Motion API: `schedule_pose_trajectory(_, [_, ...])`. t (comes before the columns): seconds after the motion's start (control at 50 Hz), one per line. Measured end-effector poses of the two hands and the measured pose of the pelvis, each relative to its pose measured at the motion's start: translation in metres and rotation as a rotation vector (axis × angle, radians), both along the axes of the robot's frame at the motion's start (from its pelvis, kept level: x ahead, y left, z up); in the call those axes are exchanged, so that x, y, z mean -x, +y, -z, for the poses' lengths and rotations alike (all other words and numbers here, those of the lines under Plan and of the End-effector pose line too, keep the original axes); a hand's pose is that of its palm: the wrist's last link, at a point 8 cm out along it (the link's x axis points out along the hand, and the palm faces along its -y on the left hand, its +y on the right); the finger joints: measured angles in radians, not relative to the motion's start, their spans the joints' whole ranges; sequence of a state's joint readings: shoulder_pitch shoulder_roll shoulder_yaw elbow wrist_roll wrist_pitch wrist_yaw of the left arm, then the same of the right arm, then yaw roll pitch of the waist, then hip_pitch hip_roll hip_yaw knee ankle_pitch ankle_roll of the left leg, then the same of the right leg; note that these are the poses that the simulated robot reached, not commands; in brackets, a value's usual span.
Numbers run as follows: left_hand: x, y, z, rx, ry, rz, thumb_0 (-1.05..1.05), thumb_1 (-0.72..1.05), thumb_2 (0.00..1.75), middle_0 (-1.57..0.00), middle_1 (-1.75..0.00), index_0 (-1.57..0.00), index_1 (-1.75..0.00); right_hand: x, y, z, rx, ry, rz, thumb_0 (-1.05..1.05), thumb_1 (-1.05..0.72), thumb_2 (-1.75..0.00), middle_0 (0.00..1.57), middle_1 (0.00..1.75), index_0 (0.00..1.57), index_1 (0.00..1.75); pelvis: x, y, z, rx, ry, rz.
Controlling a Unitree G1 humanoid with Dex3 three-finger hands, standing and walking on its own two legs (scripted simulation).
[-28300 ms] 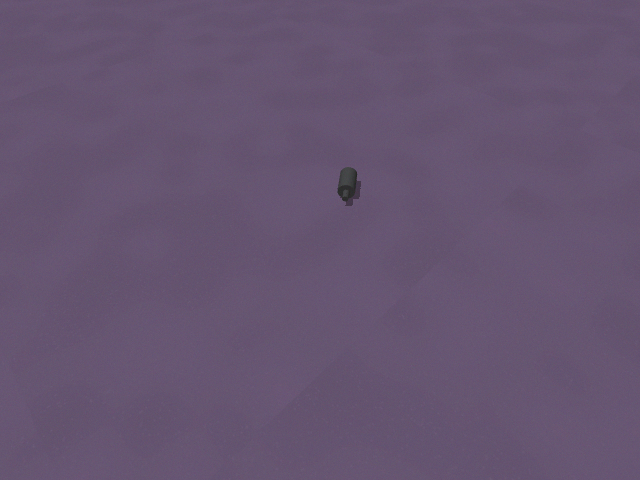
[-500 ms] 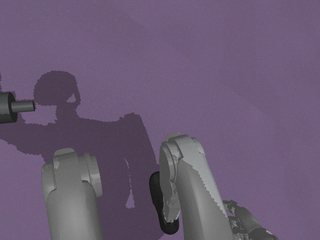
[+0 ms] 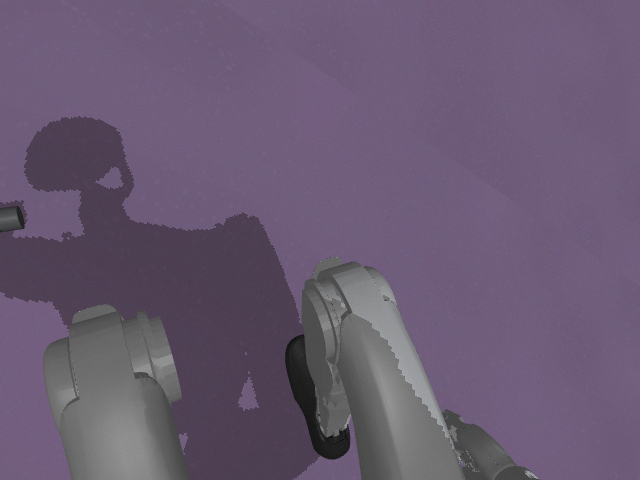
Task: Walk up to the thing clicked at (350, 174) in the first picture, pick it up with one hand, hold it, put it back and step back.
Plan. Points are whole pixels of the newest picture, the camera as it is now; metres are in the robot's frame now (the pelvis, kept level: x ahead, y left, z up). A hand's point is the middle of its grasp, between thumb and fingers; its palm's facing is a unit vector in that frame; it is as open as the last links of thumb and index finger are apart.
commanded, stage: rest palm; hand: left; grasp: from above
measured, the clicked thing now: out of the picture +0.42 +0.38 -0.26
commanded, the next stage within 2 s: close in 0.80 s
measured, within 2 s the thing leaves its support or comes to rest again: neither
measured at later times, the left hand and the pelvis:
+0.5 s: hand out of the picture +0.40 +0.38 -0.23, palm faces -0.42 -0.14 -0.90, open 14.3 cm; pelvis +0.00 +0.00 -0.01, yaw -1 degrees
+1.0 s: hand out of the picture +0.39 +0.39 -0.23, palm faces -0.46 -0.16 -0.87, open 14.0 cm; pelvis +0.00 +0.00 +0.00, yaw -1 degrees
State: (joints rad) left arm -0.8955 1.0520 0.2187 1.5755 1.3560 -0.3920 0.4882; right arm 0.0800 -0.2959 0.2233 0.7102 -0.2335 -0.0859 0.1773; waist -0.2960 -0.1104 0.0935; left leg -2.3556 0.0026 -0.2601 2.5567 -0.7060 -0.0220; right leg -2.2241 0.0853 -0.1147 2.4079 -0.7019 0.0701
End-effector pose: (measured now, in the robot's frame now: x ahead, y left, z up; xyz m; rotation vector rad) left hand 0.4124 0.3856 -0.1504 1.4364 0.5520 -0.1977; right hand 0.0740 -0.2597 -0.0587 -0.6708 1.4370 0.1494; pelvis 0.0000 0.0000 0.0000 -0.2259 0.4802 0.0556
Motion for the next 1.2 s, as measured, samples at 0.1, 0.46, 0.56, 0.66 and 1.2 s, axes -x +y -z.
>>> schedule_pose_trajectory(0.1, [0.008,0.005,-0.001,0.002,0.004,-0.003,0.00,-0.57,1.05,-0.09,-0.96,-0.06,-0.99,-0.014,-0.004,-0.001,0.007,-0.028,-0.049,0.00,-0.91,-0.90,0.20,0.30,0.21,0.30,0.002,-0.001,0.001,-0.005,-0.016,-0.001])
schedule_pose_trajectory(0.46, [0.007,-0.001,0.016,0.009,-0.028,0.034,0.00,-0.56,1.07,-0.09,-0.98,-0.06,-1.01,-0.018,0.004,-0.003,0.031,-0.017,-0.096,0.00,-0.91,-0.90,0.20,0.30,0.20,0.30,0.002,0.003,0.004,0.015,-0.033,0.006])
schedule_pose_trajectory(0.56, [0.004,0.001,0.019,0.001,-0.040,0.016,0.00,-0.56,1.06,-0.09,-0.98,-0.06,-1.01,-0.015,0.007,-0.003,0.022,-0.015,-0.095,0.00,-0.91,-0.90,0.20,0.30,0.21,0.30,0.002,0.005,0.006,0.021,-0.032,0.008])
schedule_pose_trajectory(0.66, [-0.001,0.004,0.018,-0.014,-0.036,0.003,0.00,-0.56,1.06,-0.09,-0.98,-0.06,-1.01,-0.013,0.010,-0.002,0.010,-0.014,-0.092,0.00,-0.91,-0.90,0.20,0.30,0.21,0.30,0.001,0.007,0.007,0.026,-0.028,0.010])
schedule_pose_trajectory(1.2, [0.007,-0.004,0.018,0.021,-0.043,0.048,0.00,-0.43,0.97,-0.13,-1.02,-0.13,-1.01,-0.017,0.000,-0.006,0.033,-0.014,-0.125,0.00,-0.90,-0.90,0.20,0.30,0.21,0.30,0.004,0.003,0.007,0.017,-0.054,0.015])
